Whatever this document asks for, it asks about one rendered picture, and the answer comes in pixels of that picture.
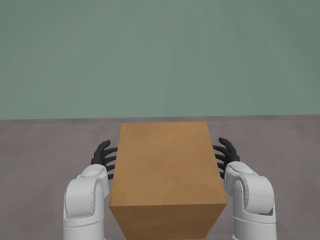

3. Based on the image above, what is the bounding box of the robot left hand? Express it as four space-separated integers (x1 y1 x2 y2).
91 140 118 180

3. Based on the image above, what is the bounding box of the robot left forearm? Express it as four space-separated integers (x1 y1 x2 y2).
62 164 110 240

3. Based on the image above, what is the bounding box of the robot right forearm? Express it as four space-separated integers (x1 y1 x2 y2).
224 161 277 240

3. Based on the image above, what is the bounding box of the carton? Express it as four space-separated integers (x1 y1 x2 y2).
109 121 228 240

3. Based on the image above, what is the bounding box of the robot right hand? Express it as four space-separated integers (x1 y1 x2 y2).
212 137 240 179

